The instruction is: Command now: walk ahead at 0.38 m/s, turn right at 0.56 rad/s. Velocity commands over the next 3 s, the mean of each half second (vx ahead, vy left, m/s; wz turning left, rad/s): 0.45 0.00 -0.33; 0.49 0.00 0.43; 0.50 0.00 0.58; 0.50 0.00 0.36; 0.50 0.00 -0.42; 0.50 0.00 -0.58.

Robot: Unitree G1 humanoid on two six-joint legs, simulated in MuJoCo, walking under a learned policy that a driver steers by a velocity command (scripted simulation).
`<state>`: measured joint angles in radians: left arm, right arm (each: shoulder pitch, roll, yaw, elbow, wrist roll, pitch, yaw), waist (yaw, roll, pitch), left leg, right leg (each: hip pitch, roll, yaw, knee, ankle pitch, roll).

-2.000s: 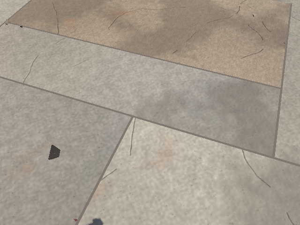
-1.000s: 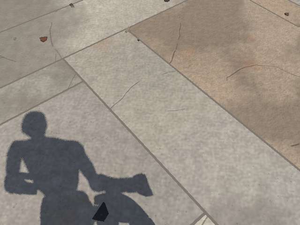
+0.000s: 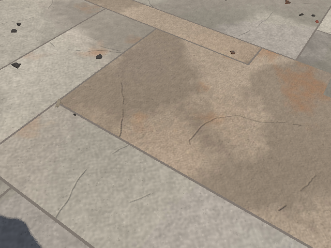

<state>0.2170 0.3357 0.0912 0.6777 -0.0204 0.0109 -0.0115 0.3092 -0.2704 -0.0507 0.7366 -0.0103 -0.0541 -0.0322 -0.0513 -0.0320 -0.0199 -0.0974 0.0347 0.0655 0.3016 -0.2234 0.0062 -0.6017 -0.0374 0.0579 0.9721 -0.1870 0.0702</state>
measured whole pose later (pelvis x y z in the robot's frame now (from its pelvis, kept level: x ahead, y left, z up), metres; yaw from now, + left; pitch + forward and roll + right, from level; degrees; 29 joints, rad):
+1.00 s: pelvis +0.52 -0.12 -0.01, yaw +7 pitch +2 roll +0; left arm 0.15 0.30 0.03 0.65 0.02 -0.09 0.00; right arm 0.30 -0.29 -0.06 0.70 0.01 -0.05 0.01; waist -0.04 -0.03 0.04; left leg -0.21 -0.13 -0.10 0.36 -0.17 0.10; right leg -0.66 -0.11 0.11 0.89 -0.18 0.07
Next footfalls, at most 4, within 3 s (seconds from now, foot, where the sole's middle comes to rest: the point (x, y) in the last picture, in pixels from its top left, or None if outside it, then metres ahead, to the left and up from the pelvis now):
0.22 right None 0.18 -0.18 -0.79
0.74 left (169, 244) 0.55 -0.05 -0.79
1.18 right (207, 183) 0.83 -0.24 -0.79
1.72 left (132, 157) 0.99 0.11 -0.79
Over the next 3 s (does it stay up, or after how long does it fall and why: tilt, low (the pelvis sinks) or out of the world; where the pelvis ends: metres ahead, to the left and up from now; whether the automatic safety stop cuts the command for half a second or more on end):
stays up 1.54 0.30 0.00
